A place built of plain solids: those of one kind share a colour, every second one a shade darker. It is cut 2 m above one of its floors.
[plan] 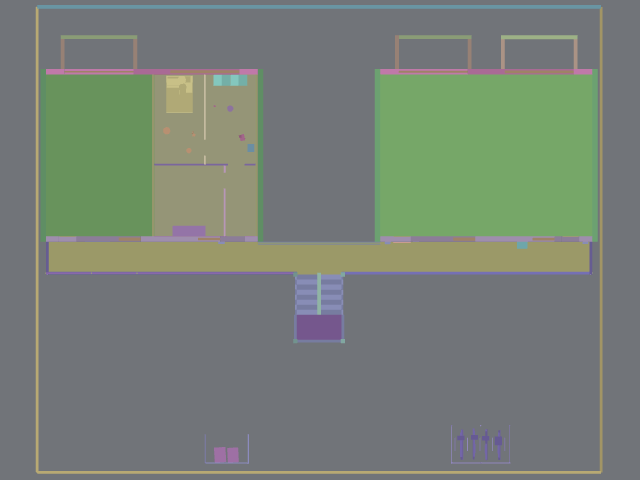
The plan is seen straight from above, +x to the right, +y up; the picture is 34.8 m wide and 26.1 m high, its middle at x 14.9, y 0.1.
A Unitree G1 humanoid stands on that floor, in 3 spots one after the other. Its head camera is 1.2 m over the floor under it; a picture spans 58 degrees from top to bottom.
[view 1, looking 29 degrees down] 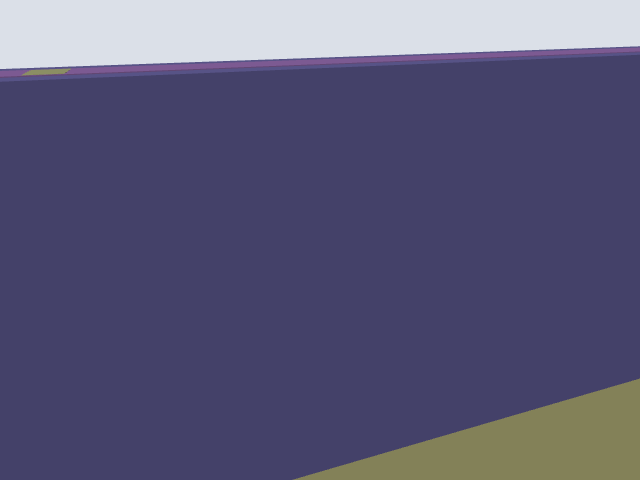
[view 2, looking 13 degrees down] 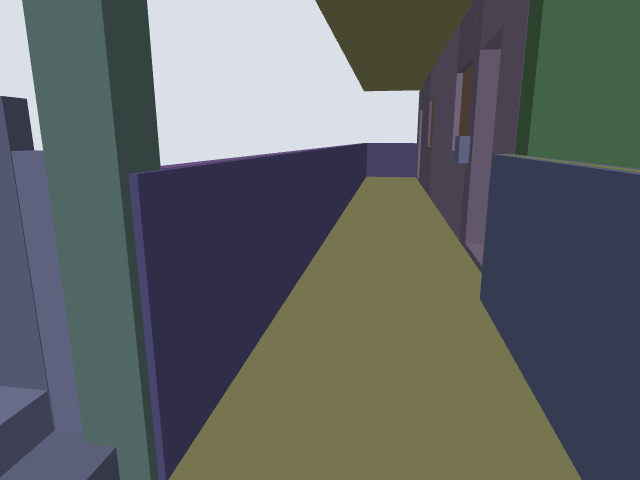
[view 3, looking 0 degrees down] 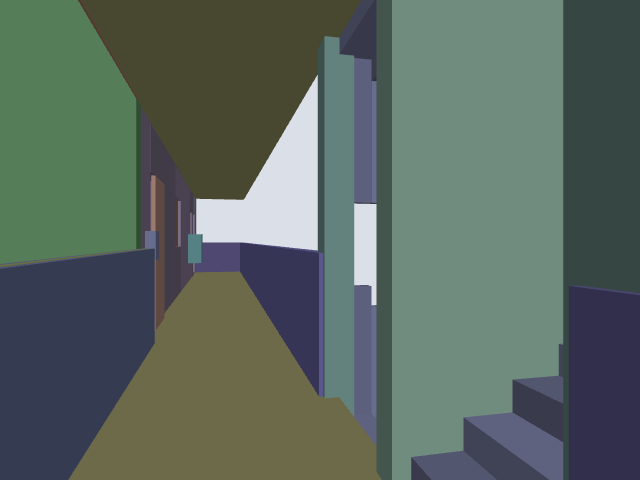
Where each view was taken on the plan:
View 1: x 4.76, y -0.89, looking -107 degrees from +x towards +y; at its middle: deck_guard_whole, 0.89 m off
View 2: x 14.85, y -0.88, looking -171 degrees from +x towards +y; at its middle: deck_guard_whole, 4.93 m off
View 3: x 12.84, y -0.89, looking -13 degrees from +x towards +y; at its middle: post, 3.43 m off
